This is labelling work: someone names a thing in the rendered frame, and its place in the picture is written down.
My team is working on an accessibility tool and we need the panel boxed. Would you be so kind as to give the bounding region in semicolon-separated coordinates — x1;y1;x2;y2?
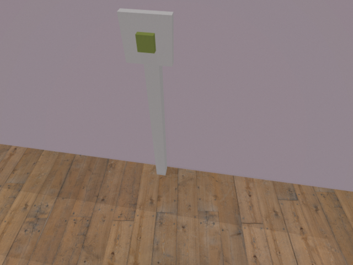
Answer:
117;8;174;176

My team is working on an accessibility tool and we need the button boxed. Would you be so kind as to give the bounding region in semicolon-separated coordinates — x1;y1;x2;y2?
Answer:
135;32;156;54

